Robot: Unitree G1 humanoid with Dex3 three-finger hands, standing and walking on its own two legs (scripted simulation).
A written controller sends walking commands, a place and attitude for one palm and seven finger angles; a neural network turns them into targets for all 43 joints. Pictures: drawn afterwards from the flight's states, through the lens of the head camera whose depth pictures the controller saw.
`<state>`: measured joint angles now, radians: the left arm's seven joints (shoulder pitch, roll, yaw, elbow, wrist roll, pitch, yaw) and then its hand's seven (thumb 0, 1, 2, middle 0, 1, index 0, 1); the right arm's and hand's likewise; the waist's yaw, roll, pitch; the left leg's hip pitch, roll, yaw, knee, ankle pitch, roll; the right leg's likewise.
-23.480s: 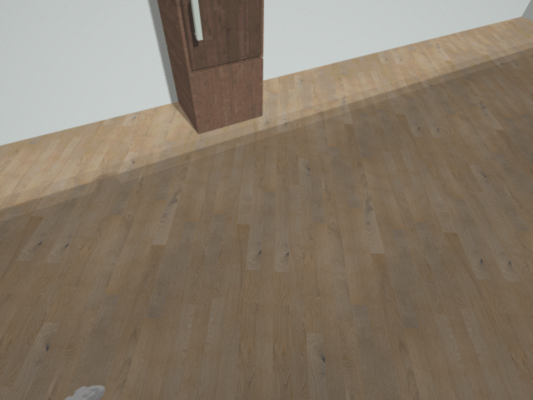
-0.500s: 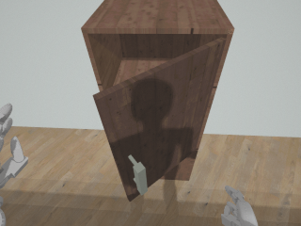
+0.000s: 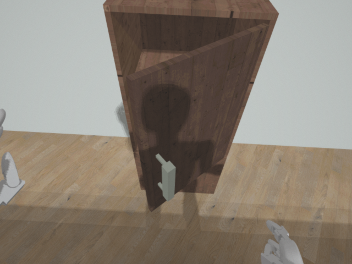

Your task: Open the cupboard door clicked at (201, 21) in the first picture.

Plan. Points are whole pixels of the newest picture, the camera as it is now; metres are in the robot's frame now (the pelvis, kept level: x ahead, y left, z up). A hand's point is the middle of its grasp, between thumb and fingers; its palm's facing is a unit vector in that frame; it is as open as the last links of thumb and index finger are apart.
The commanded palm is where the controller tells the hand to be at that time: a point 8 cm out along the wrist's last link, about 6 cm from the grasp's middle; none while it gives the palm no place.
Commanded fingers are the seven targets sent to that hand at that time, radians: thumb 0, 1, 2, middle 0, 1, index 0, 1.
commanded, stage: step back with the hand held close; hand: left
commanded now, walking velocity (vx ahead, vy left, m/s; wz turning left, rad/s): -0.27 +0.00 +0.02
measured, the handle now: (164, 177) +0.37 +0.06 -0.08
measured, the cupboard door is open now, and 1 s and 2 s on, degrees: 42 42 42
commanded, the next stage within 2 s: stop stepping back and stand still in 1.04 s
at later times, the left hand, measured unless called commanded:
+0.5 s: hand (7, 200) +0.17 +0.27 +0.17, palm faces +0.43 -0.73 -0.53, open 7.4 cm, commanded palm +0.09 +0.31 +0.19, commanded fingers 0.00 0.90 0.90 -0.20 -0.30 -0.20 -0.30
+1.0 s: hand out of the picture +0.12 +0.26 +0.17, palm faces +0.30 -0.77 -0.56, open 7.4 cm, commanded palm +0.04 +0.30 +0.19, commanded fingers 0.00 0.90 0.90 -0.20 -0.30 -0.20 -0.30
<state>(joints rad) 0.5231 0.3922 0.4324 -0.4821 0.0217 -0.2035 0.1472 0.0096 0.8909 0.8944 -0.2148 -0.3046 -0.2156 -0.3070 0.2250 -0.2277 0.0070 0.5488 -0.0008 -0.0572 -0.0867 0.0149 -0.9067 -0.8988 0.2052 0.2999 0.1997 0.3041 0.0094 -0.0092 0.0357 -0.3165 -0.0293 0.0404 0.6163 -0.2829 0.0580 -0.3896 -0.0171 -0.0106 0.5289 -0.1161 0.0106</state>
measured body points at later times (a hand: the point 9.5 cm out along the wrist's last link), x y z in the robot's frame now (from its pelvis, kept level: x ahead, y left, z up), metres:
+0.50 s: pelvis -0.03 +0.01 -0.01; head +0.00 +0.03 +0.43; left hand +0.14 +0.31 +0.20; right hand +0.14 -0.24 -0.08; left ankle +0.04 +0.09 -0.73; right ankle +0.08 -0.12 -0.72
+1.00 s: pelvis -0.10 +0.00 +0.01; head -0.05 +0.03 +0.45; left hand +0.10 +0.30 +0.20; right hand +0.08 -0.26 -0.06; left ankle -0.09 +0.09 -0.73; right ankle -0.08 -0.12 -0.72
